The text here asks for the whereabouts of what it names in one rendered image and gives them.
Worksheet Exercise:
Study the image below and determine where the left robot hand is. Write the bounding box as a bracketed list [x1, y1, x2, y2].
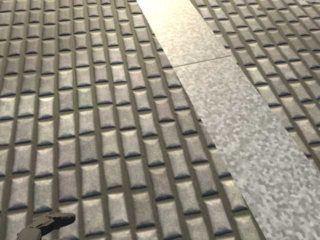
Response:
[16, 212, 76, 240]

